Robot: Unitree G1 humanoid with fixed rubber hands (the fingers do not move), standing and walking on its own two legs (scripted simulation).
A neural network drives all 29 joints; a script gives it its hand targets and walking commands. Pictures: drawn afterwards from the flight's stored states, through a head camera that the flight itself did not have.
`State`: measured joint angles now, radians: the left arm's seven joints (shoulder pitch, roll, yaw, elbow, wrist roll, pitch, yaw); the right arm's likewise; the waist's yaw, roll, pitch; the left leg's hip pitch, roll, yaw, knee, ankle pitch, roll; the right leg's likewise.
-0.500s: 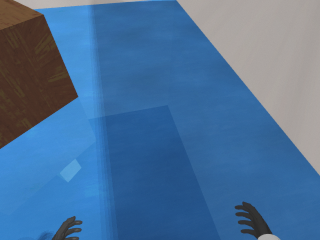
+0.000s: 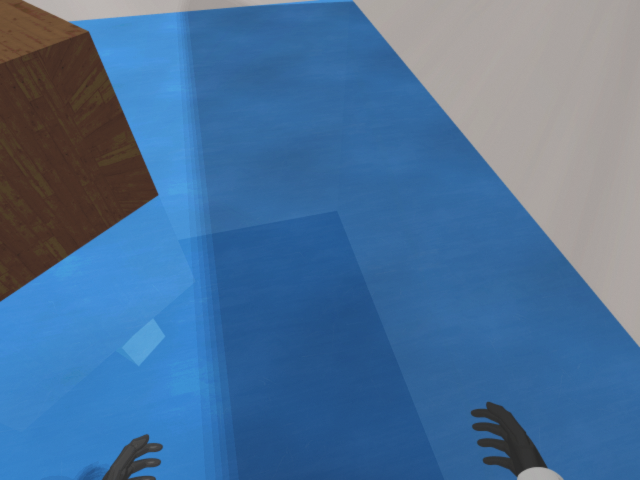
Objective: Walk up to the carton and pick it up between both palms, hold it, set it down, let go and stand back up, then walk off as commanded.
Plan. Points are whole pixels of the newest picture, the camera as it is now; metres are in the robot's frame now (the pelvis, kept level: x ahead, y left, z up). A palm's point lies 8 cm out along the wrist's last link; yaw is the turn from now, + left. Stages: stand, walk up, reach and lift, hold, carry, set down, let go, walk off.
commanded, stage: stand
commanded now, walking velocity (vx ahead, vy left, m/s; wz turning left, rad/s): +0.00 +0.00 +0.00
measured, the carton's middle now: out of the picture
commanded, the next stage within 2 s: none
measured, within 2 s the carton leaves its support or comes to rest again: neither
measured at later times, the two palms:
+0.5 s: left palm out of the picture +0.10 +0.27 -0.09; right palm out of the picture +0.13 -0.24 -0.08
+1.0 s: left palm out of the picture +0.07 +0.28 -0.10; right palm out of the picture +0.10 -0.25 -0.09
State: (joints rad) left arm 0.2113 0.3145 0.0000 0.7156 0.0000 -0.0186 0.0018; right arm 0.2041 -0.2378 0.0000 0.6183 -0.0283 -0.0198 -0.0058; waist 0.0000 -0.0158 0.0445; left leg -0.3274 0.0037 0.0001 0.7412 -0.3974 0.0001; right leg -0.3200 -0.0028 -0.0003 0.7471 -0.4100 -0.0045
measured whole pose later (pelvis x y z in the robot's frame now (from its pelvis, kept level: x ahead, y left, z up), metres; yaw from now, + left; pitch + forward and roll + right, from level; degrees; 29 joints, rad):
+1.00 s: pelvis -0.03 +0.00 +0.00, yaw +0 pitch -4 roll +0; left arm 0.21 0.33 0.00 0.80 0.00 -0.02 0.00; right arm 0.20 -0.25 0.00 0.68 -0.02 -0.02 -0.01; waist 0.00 0.00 0.04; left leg -0.33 0.00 0.00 0.74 -0.35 0.00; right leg -0.32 0.00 0.00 0.74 -0.36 0.00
